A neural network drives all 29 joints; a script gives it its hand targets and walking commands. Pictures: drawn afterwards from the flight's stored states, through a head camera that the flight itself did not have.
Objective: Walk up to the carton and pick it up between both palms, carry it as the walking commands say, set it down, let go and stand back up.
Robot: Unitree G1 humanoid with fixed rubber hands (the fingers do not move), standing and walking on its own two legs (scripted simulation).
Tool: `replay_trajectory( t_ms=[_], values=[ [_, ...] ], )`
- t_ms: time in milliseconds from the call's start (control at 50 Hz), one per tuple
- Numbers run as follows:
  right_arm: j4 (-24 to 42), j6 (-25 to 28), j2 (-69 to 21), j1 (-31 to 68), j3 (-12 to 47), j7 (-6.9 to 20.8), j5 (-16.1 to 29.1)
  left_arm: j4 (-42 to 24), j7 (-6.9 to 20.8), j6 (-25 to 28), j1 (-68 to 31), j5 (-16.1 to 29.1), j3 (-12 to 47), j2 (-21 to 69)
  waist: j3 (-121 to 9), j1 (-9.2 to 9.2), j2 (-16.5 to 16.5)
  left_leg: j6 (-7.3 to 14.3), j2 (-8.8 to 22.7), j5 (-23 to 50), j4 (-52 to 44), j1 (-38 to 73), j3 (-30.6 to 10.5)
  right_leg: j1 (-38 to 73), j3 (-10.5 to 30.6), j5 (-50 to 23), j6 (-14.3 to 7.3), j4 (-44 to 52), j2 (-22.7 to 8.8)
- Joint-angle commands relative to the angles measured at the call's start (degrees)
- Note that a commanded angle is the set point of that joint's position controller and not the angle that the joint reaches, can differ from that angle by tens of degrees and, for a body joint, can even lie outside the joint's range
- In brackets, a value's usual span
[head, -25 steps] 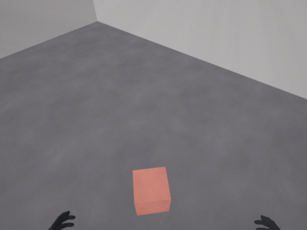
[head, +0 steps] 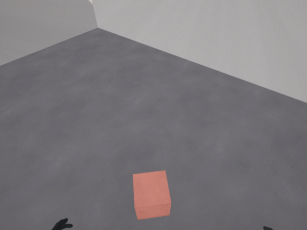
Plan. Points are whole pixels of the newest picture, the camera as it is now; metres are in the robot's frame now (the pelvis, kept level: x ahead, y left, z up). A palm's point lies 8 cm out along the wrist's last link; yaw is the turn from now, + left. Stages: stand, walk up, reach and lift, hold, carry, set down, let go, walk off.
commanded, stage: stand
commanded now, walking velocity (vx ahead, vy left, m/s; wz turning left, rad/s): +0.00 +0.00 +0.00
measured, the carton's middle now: (151, 195) +0.48 +0.05 -0.67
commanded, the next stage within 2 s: none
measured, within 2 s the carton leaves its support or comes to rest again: neither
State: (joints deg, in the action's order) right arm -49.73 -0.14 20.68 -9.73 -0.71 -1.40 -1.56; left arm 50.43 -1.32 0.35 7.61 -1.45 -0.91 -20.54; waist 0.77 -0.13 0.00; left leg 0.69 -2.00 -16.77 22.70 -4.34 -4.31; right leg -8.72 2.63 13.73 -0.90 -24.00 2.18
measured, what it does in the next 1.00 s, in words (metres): stands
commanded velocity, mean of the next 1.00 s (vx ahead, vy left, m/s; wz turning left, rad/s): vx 0.00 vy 0.00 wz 0.00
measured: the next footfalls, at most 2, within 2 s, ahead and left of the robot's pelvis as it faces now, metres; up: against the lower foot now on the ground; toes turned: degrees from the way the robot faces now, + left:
none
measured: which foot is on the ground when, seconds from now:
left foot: down 0.00-1.00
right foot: down 0.00-1.00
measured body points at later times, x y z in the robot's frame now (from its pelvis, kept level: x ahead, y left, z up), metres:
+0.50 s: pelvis -0.02 +0.00 +0.00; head -0.02 +0.00 +0.45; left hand +0.09 +0.31 -0.11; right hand +0.08 -0.32 -0.11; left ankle -0.05 +0.12 -0.74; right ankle -0.01 -0.11 -0.74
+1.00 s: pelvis -0.02 -0.01 +0.00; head -0.02 -0.01 +0.45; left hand +0.08 +0.31 -0.11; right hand +0.08 -0.32 -0.11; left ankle -0.05 +0.12 -0.74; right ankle -0.01 -0.11 -0.74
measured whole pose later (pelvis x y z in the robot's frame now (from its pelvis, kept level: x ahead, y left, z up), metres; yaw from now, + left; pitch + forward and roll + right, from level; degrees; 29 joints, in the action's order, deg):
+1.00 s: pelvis -0.02 -0.01 +0.00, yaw +0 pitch -2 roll +0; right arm -58.2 0.5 22.3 -7.9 -0.1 -0.8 -1.0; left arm 59.6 -0.7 0.9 6.0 -0.8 -0.3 -22.3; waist 1.7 0.2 0.2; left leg 0.2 -1.5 -13.0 18.8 -3.3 -4.4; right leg -7.4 2.6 9.5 -1.2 -19.4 2.4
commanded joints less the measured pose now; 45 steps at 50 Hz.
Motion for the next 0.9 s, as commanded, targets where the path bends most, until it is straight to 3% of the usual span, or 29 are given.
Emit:
replay_trajectory(
  t_ms=[0,360,880],
  values=[
    [2.0,0.7,9.2,1.5,-1.9,-0.2,0.0,-2.1,-0.2,0.7,-2.2,0.1,-1.9,-9.1,-2.1,0.1,0.1,-0.3,6.7,15.9,-3.5,-3.3,-4.3,3.9,5.7,-15.8,-0.4,2.6,-6.9],
    [-2.7,1.1,10.3,2.3,-1.5,0.2,0.3,2.9,0.2,1.0,-2.4,0.3,-1.6,-10.5,-0.5,0.26,0.1,0.2,7.1,9.8,-6.0,-3.5,-4.9,3.3,6.8,-10.8,-0.6,5.8,-7.3],
    [-5.8,1.2,11.2,3.2,-1.1,0.3,0.6,6.4,0.4,1.0,-3.6,0.7,-1.2,-11.5,-0.8,0.31,0.1,0.5,7.6,11.2,-6.8,-2.7,-5.1,4.0,6.8,-12.5,-0.7,6.7,-7.9]
  ],
)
